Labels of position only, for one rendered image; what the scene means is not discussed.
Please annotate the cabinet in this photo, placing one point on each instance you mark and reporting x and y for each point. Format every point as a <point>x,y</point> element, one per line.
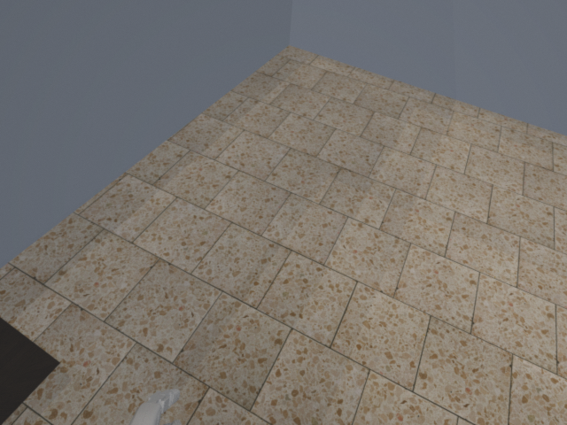
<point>23,367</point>

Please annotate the left robot hand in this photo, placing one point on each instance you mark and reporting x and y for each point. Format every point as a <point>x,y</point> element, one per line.
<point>149,413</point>

